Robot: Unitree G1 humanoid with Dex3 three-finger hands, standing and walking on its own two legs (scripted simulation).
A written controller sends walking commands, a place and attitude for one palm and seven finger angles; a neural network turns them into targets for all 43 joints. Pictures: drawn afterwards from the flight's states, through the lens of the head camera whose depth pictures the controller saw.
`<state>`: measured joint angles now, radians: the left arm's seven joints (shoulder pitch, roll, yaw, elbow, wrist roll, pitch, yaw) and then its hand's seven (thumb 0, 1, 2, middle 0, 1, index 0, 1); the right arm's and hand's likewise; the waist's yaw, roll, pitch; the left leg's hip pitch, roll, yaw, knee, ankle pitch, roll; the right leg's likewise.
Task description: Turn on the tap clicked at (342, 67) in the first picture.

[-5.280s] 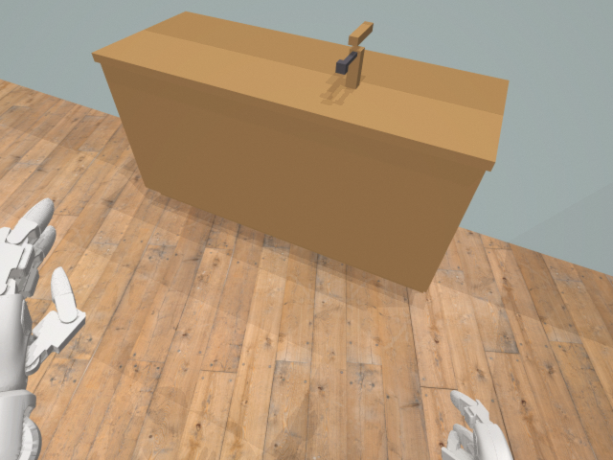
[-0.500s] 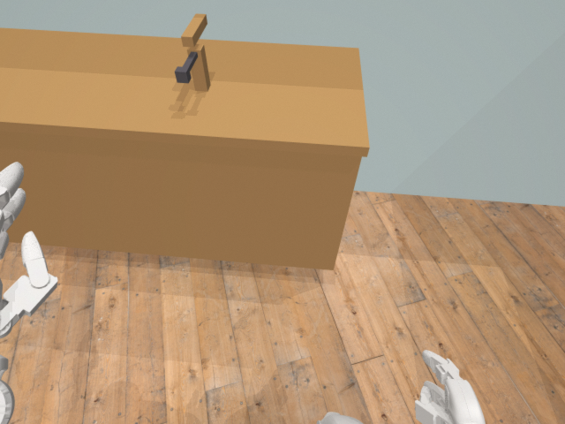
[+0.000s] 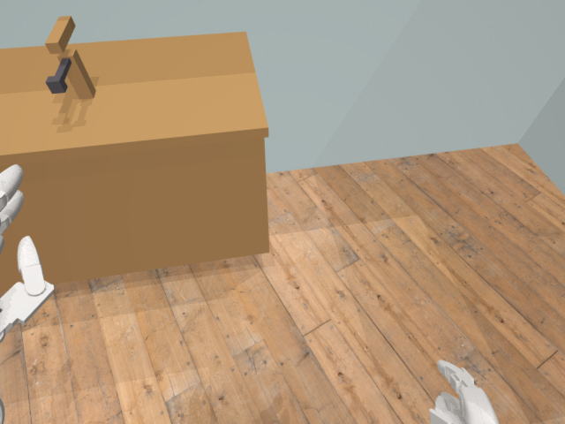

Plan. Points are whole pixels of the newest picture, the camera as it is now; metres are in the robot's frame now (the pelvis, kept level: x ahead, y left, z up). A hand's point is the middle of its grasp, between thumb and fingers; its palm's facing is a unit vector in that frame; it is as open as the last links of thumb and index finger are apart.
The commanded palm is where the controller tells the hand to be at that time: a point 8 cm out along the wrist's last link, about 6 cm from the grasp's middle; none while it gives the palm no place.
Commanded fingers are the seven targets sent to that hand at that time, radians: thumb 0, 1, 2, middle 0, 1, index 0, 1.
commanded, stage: turn to face it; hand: left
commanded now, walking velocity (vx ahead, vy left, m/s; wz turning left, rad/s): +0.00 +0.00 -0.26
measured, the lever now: (56, 84) +0.75 +0.54 +0.04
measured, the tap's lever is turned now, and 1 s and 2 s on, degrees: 0 0 0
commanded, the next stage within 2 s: take the last steps up to it in 0.12 s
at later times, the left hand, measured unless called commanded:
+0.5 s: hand (94, 300) +0.21 +0.19 +0.17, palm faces +0.28 -0.82 -0.50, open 7.4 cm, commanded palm +0.15 +0.24 +0.18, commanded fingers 0.00 0.90 0.90 -0.20 -0.30 -0.20 -0.30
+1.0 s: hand (65, 248) +0.26 +0.24 +0.17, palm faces +0.39 -0.81 -0.44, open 7.4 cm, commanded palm +0.20 +0.29 +0.18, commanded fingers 0.00 0.90 0.90 -0.20 -0.30 -0.20 -0.30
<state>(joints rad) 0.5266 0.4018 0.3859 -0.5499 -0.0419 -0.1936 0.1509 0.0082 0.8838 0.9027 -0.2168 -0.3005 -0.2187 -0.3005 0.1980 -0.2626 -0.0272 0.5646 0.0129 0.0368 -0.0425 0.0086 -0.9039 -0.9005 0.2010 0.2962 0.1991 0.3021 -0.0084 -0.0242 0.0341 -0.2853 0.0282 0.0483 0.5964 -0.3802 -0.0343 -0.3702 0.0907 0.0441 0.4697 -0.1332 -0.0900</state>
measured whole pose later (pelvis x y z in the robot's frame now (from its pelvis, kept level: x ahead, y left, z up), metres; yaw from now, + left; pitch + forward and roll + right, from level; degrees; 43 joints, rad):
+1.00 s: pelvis +0.04 +0.01 +0.00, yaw -1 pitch +1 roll +1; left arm 0.45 0.33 0.35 -0.44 -0.01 -0.28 0.13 0.01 0.88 0.90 -0.21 -0.30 -0.22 -0.30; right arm 0.19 -0.19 0.00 0.67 0.00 -0.05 -0.03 0.01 -0.90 -0.90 0.20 0.30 0.20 0.30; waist 0.01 0.03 0.03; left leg -0.49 0.05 0.05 1.06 -0.37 -0.01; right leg -0.24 -0.06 -0.13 0.56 -0.33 -0.03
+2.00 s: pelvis +0.28 +0.12 +0.00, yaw -4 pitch +1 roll +1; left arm 0.44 0.41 0.41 -0.53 -0.04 -0.22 0.15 0.01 0.89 0.90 -0.21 -0.30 -0.21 -0.30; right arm 0.18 -0.13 0.01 0.59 0.00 -0.09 -0.03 0.01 -0.90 -0.90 0.20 0.30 0.20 0.30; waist -0.02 -0.05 0.05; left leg -0.32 0.06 0.13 0.53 -0.21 0.00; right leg -0.38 -0.03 -0.07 0.88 -0.46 0.02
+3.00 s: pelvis +0.26 +0.16 +0.00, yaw -4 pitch -2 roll +0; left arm 0.33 0.34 0.35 -0.37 0.00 -0.29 0.10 0.01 0.89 0.90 -0.21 -0.30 -0.21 -0.30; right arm 0.25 -0.15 0.06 0.61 -0.01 -0.20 0.00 0.01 -0.90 -0.90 0.21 0.30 0.21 0.30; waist 0.06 -0.06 0.02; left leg -0.19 -0.08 0.02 0.42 -0.20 0.08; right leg -0.22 0.00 -0.01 0.42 -0.16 0.00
